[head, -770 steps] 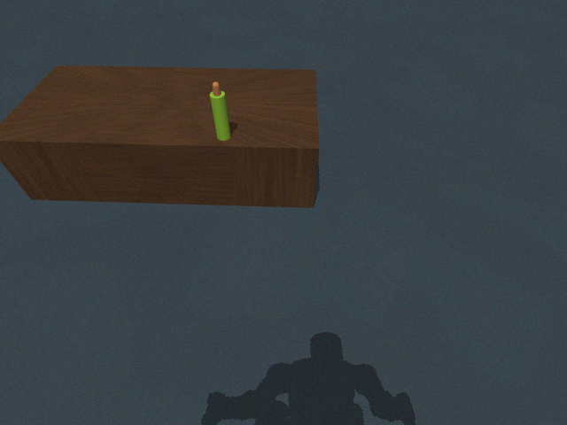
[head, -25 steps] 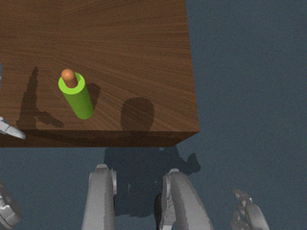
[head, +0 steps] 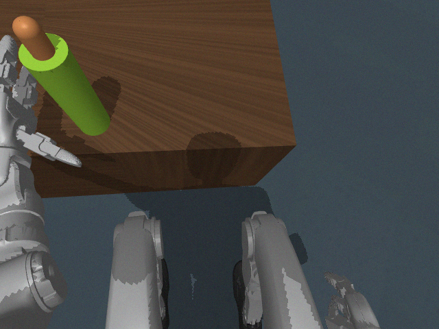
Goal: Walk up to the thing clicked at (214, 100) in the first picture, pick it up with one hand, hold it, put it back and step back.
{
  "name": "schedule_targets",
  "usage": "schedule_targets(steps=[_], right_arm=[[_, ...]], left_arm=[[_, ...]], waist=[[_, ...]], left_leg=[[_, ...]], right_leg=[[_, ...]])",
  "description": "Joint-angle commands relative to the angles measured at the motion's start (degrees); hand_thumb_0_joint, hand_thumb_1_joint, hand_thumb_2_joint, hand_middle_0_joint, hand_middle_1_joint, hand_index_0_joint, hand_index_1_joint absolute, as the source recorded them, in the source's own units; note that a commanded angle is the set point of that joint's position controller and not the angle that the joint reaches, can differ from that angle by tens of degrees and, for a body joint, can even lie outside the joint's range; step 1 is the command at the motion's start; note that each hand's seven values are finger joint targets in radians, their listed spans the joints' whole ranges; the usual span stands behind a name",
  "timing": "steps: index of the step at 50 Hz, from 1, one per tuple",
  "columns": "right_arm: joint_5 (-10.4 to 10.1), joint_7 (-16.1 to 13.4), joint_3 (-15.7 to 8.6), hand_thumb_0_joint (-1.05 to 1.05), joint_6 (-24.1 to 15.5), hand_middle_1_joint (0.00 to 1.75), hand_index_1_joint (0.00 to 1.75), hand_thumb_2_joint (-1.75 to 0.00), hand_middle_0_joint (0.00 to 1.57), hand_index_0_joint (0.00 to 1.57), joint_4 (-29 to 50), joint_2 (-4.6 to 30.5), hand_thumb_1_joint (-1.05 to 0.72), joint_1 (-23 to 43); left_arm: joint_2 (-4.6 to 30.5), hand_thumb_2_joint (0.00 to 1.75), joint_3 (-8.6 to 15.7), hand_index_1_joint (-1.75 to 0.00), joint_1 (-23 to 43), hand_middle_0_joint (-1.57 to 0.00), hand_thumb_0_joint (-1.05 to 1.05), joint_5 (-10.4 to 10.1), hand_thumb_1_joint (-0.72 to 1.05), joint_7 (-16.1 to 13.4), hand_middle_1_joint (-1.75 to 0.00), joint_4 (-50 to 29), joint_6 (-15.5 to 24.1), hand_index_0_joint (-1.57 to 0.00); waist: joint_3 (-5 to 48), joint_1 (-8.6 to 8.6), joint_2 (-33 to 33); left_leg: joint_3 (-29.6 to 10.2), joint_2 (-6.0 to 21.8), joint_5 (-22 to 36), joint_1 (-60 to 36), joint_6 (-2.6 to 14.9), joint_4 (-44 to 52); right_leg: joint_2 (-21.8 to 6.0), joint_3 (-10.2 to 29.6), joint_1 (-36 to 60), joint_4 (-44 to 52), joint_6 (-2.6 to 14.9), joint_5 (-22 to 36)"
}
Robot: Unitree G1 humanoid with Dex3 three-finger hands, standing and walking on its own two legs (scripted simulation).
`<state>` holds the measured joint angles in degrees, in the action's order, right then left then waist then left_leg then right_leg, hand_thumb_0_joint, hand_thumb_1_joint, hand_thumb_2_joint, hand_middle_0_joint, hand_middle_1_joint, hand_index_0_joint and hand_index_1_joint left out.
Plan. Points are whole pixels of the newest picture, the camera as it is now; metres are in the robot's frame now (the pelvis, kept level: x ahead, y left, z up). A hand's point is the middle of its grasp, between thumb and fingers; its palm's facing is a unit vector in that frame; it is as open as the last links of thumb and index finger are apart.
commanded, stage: close in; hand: left
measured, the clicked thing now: (68, 85) +0.49 +0.23 +0.03
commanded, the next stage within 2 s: rest palm in 0.26 s
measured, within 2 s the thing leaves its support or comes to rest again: neither
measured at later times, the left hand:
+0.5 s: hand (77, 110) +0.46 +0.23 +0.01, palm faces +0.12 -0.99 +0.01, open 17.6 cm
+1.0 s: hand (81, 110) +0.47 +0.22 +0.00, palm faces +0.12 -0.99 -0.01, open 15.5 cm
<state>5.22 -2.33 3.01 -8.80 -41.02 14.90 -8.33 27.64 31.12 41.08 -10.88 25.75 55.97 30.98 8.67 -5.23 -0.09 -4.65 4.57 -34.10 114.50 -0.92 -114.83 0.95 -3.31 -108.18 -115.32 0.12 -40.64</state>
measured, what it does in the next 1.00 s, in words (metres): stands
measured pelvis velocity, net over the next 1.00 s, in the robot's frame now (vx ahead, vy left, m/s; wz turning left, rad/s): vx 0.01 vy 0.00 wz -0.01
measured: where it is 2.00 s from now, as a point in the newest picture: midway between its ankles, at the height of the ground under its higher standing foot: (203, 310)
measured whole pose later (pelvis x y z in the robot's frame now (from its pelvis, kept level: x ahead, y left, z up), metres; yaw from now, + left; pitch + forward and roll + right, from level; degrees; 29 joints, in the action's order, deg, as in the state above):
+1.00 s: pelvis +0.01 +0.00 +0.00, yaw -1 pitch +34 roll -4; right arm 2.4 1.6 0.4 0.1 -38.1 14.5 -5.8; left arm 20.8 22.7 36.3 -8.8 12.4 46.4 29.9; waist 9.1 -3.8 0.2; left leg -4.5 5.4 -36.2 113.1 -0.8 -115.0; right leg 1.9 -3.0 -107.2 -115.0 0.0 -41.9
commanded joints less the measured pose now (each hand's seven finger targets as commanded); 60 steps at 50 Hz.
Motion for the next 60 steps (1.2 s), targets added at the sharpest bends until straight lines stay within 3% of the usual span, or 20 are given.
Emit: schedule_targets(steps=[1,3,7,13,18,20,21,23,24,27,32,34,38,41,48,51,52,54,56,60], right_arm=[[-1.24,-0.72,-4.72,0.00,-0.37,0.30,0.30,-0.90,0.20,0.20,4.13,11.43,-0.91,-7.49],[-1.94,-0.49,-4.62,0.00,0.31,0.30,0.30,-0.90,0.20,0.20,4.53,11.26,-0.92,-6.91],[-2.95,0.39,-4.91,0.00,1.61,0.30,0.30,-0.89,0.20,0.20,5.64,10.44,-0.91,-5.83],[-2.91,1.28,-5.86,0.00,2.43,0.30,0.30,-0.90,0.20,0.20,5.98,9.93,-0.92,-5.84],[-2.13,1.81,-6.51,0.00,3.36,0.30,0.30,-0.90,0.20,0.20,4.50,10.06,-0.91,-6.43],[-2.07,1.91,-6.67,0.00,3.85,0.30,0.30,-0.90,0.20,0.20,4.48,10.05,-0.91,-6.04],[-2.15,2.09,-6.70,0.00,4.05,0.30,0.30,-0.90,0.20,0.20,4.53,10.04,-0.91,-5.91],[-2.34,2.41,-6.60,0.00,4.59,0.30,0.30,-0.90,0.20,0.20,4.89,9.96,-0.92,-5.16],[-2.41,2.48,-6.75,0.00,4.82,0.30,0.30,-0.90,0.20,0.20,5.18,10.19,-0.92,-5.19],[-2.61,2.82,-6.53,0.00,5.53,0.30,0.30,-0.90,0.20,0.20,5.79,10.06,-0.91,-4.27],[-2.53,3.23,-6.77,0.00,5.97,0.30,0.30,-0.90,0.20,0.20,6.08,9.70,-0.92,-4.32],[-2.39,3.25,-6.58,0.00,6.10,0.30,0.30,-0.90,0.20,0.20,5.96,9.45,-0.92,-3.87],[-2.03,3.31,-6.56,0.00,6.40,0.30,0.30,-0.90,0.20,0.20,5.63,9.34,-0.92,-4.27],[-1.91,3.22,-6.43,0.00,6.73,0.30,0.30,-0.90,0.20,0.20,5.82,9.48,-0.93,-4.03],[-2.86,3.06,-6.17,0.00,7.65,0.30,0.30,-0.90,0.20,0.20,6.78,9.83,-0.92,-4.56],[-3.13,3.19,-6.20,0.00,7.73,0.30,0.30,-0.90,0.20,0.20,7.20,9.76,-0.92,-4.71],[-3.24,3.22,-6.26,0.00,7.84,0.30,0.30,-0.90,0.20,0.20,7.23,9.79,-0.92,-4.95],[-3.14,3.31,-6.17,0.00,7.81,0.30,0.30,-0.89,0.20,0.20,7.13,9.73,-0.91,-4.52],[-3.03,3.33,-6.11,0.00,7.90,0.30,0.30,-0.89,0.20,0.20,6.66,9.65,-0.92,-5.31],[-2.48,3.32,-6.18,0.00,7.79,0.30,0.30,-0.89,0.20,0.20,6.07,9.22,-0.92,-5.60]], left_arm=[[14.04,0.00,0.31,-0.04,15.86,-0.04,0.00,-1.14,-0.61,-3.25,-0.07,-13.73,1.51,-0.06],[13.45,0.00,0.96,-0.04,11.73,-0.04,0.00,-1.70,-0.61,-4.52,-0.07,-11.87,0.34,-0.07],[9.87,0.00,-1.18,-0.03,8.56,-0.04,0.00,-2.12,-0.61,-5.57,-0.06,-13.07,-0.12,-0.08],[7.54,0.00,-2.63,-0.02,12.02,-0.04,0.00,-1.82,-0.60,-7.89,-0.05,-20.02,1.71,-0.07],[6.10,0.00,-5.89,-0.02,13.95,-0.04,0.00,1.01,-0.56,-10.30,-0.05,-25.11,3.05,-0.06],[4.46,0.00,-6.92,-0.01,12.30,-0.06,0.00,1.50,-0.60,-11.15,-0.02,-24.15,2.95,-0.07],[4.70,0.00,-5.80,-0.02,10.52,-0.07,0.00,1.34,-0.60,-11.77,-0.03,-23.44,2.90,-0.07],[3.12,0.00,-6.05,-0.02,8.31,-0.07,0.00,1.12,-0.61,-12.51,-0.03,-22.13,2.75,-0.07],[3.90,0.00,-5.09,-0.02,6.25,-0.07,0.00,1.03,-0.61,-12.94,-0.03,-21.79,2.57,-0.08],[2.54,0.00,-5.39,-0.01,3.20,-0.07,0.00,0.82,-0.61,-13.20,-0.02,-20.45,2.55,-0.07],[1.91,0.00,-5.88,-0.01,6.22,-0.07,0.00,0.71,-0.61,-13.50,-0.02,-23.80,3.72,-0.07],[2.49,0.03,-6.24,-0.09,7.92,-0.16,0.00,0.92,-0.50,-13.35,-0.10,-23.89,4.38,-0.17],[3.90,0.12,-7.33,-0.20,12.52,-0.27,0.00,2.01,-0.48,-13.28,-0.21,-24.09,5.45,-0.28],[4.34,0.16,-7.62,-0.25,13.59,-0.33,0.00,2.05,-0.46,-13.13,-0.26,-24.92,5.10,-0.33],[2.66,0.26,-6.76,-0.39,5.89,-0.48,0.00,1.26,-0.39,-13.31,-0.40,-18.11,1.76,-0.49],[3.30,0.28,-6.64,-0.42,8.73,-0.53,0.00,1.09,-0.34,-13.24,-0.44,-20.80,1.96,-0.55],[4.81,0.29,-5.49,-0.43,8.93,-0.54,0.00,1.25,-0.33,-13.54,-0.45,-20.85,2.09,-0.56],[3.82,0.33,-6.26,-0.45,9.52,-0.56,0.00,1.39,-0.25,-13.61,-0.47,-22.17,2.72,-0.58],[5.74,0.36,-4.87,-0.49,11.49,-0.61,0.00,1.50,-0.21,-14.15,-0.51,-22.90,3.56,-0.63],[3.71,0.48,-7.29,-0.62,12.14,-0.73,0.00,2.42,-0.09,-13.81,-0.63,-20.20,4.09,-0.74]], waist=[[38.39,1.14,8.37],[34.95,1.43,5.18],[29.60,0.75,0.64],[35.30,1.11,4.00],[40.58,1.63,11.72],[39.27,1.49,11.35],[38.61,1.84,9.87],[35.20,1.61,8.84],[35.92,2.31,7.04],[34.45,2.18,4.02],[36.53,1.32,2.77],[36.46,1.32,4.42],[38.28,0.57,6.65],[38.90,1.36,9.32],[34.47,1.44,3.20],[34.08,1.05,2.41],[34.66,1.42,3.07],[34.62,1.30,5.10],[36.38,1.28,5.52],[34.85,0.42,7.30]], left_leg=[[1.27,-1.44,1.16,-31.81,1.35,13.85],[1.37,-1.55,1.43,-27.65,1.76,13.46],[1.54,-1.38,-0.27,-22.35,2.34,13.64],[1.93,-1.11,3.73,-26.93,2.22,12.46],[0.75,-0.73,10.08,-38.78,1.60,13.18],[0.52,-0.77,9.63,-38.19,1.54,13.62],[0.45,-0.78,9.20,-36.82,1.63,13.75],[0.11,-0.74,6.67,-34.72,1.62,14.23],[0.65,-0.88,7.70,-33.23,2.01,13.66],[0.56,-0.85,8.61,-31.47,2.27,13.13],[0.97,-0.77,10.30,-30.53,2.70,11.32],[1.13,-0.68,10.06,-31.36,2.63,11.16],[1.04,-0.61,8.41,-32.97,2.43,10.81],[0.82,-0.62,6.54,-34.71,1.98,12.10],[1.06,-0.83,5.48,-28.45,2.46,11.87],[1.22,-0.86,4.82,-26.64,2.64,11.52],[1.29,-0.85,4.90,-26.75,2.63,11.41],[0.81,-0.71,5.57,-29.26,2.39,11.82],[0.85,-0.68,7.54,-29.40,2.51,10.81],[1.46,-0.72,5.74,-29.00,2.39,10.48]], right_leg=[[0.75,0.73,15.05,18.53,1.97,6.25],[0.92,0.81,16.10,19.08,1.69,6.48],[1.18,1.53,17.07,20.71,1.31,4.75],[1.22,2.29,18.87,19.70,1.29,9.15],[1.54,0.09,15.25,17.03,2.32,14.39],[1.55,-0.19,15.00,17.14,2.36,14.09],[1.67,-0.35,15.65,17.22,2.31,13.73],[1.55,-0.56,14.15,16.91,2.29,11.74],[1.69,-0.13,16.57,17.80,2.02,12.74],[1.75,-0.50,16.94,17.08,1.85,13.66],[1.81,0.32,18.74,16.92,1.39,15.86],[1.74,0.49,17.86,16.56,1.44,15.58],[1.93,0.43,15.94,16.00,1.78,13.87],[1.82,0.14,14.82,15.72,2.15,11.82],[1.75,0.11,16.94,16.84,1.73,11.00],[1.71,0.30,17.50,16.74,1.62,10.79],[1.80,0.33,17.26,16.60,1.70,10.71],[1.78,-0.25,15.40,15.22,1.96,11.38],[1.89,-0.20,16.11,14.64,1.88,13.17],[1.91,0.25,14.26,15.09,1.92,11.43]])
